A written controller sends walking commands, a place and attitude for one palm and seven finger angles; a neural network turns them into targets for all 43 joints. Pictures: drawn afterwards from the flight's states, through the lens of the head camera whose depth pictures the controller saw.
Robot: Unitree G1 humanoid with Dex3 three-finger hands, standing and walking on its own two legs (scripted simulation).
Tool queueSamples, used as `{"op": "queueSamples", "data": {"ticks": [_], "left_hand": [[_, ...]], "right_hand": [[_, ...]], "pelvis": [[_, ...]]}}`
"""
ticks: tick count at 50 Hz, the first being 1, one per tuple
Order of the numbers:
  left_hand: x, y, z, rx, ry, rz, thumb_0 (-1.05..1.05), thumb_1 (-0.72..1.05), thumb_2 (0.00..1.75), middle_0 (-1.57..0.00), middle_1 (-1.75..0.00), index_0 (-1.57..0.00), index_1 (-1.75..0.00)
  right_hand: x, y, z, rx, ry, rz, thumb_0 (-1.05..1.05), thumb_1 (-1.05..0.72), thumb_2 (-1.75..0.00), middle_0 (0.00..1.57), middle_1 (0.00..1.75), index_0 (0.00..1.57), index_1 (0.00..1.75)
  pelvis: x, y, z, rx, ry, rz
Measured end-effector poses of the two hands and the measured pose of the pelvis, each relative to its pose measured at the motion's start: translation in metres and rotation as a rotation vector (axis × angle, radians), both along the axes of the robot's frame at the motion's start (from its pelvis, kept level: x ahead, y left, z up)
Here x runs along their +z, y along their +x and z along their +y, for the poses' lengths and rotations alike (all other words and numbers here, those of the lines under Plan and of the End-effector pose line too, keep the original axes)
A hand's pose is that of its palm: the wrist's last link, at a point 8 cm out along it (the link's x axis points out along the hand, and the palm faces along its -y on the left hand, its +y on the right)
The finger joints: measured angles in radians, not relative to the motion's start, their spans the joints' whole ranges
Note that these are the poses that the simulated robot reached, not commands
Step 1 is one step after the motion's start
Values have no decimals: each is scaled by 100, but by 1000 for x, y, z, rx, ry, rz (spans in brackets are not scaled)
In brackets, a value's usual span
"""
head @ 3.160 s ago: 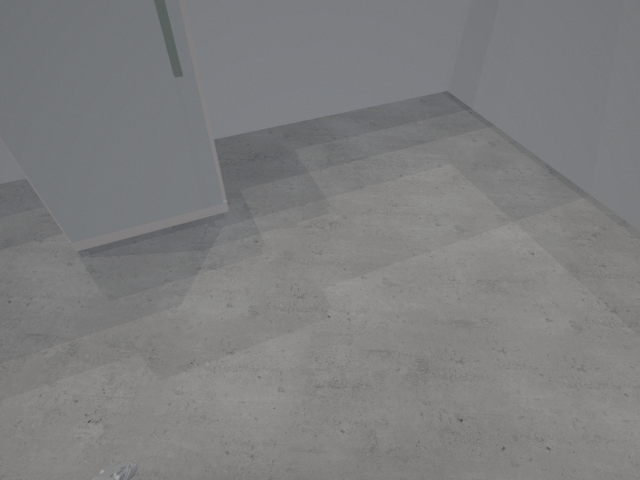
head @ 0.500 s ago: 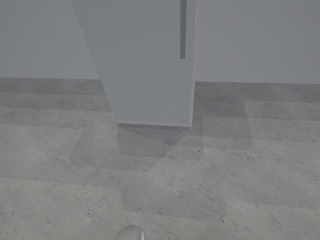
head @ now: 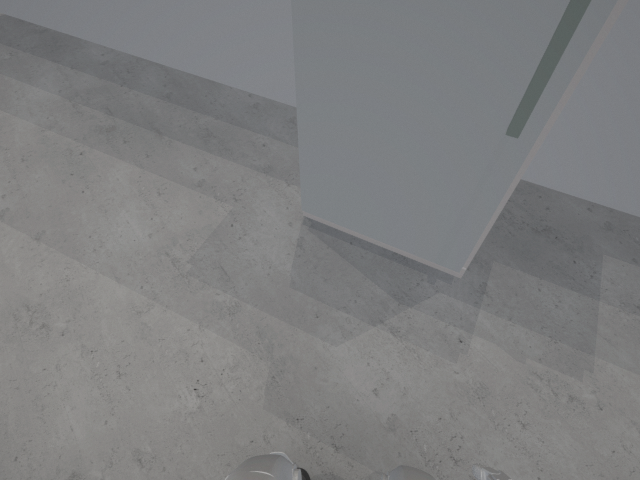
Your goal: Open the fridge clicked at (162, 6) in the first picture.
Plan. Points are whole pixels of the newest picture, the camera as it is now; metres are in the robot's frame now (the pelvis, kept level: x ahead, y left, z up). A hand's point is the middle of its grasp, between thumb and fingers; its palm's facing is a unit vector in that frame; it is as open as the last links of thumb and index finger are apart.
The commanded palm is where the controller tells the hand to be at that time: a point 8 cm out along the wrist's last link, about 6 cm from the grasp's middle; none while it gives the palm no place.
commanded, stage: walk to a spot facing it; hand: right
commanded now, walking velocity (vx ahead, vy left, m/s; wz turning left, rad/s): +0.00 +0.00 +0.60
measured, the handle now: (564, 28) +0.80 -0.35 +0.15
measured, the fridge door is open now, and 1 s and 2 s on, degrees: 0 0 0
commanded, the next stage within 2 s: turn to face it in 1.58 s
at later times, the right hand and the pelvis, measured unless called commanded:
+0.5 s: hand out of the picture +0.15 -0.28 -0.15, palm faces -0.20 +0.96 -0.21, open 7.4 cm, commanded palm none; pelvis +0.04 -0.08 +0.02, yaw +18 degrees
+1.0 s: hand (423, 420) +0.22 -0.12 -0.12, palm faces -0.54 +0.79 -0.27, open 7.4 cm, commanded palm none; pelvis +0.02 -0.02 +0.02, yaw +36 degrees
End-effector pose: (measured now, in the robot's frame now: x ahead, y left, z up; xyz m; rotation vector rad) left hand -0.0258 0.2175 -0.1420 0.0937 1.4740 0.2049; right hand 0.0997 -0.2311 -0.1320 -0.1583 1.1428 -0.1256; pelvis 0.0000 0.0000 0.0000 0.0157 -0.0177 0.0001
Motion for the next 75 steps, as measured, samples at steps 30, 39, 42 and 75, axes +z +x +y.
{"op": "queueSamples", "data": {"ticks": [30, 39, 42, 75], "left_hand": [[51, 43, -44, 236, 151, -247, 0, 91, 90, -20, -30, -20, -30], [8, -60, -34, 464, 79, -108, 0, 91, 90, -20, -30, -20, -30], [-1, -82, -27, 503, 68, -61, 0, 91, 90, -20, -30, -20, -30], [60, 41, -16, 696, 242, -257, 0, 91, 90, -20, -30, -20, -30]], "right_hand": [[15, 75, -80, 291, -45, 148, 0, -91, -90, 20, 30, 19, 30], [21, 134, 5, 519, -89, 31, 1, -91, -90, 20, 30, 19, 30], [30, 145, 33, 563, -99, -32, 0, -90, -90, 20, 30, 19, 30], [5, 232, 48, 768, -74, 241, 1, -91, -90, 20, 30, 19, 30]], "pelvis": [[25, 39, -75, 383, 13, 22], [6, 26, -42, 515, -33, 24], [5, 20, -34, 535, -24, 18], [27, 142, -12, 899, 22, 17]]}}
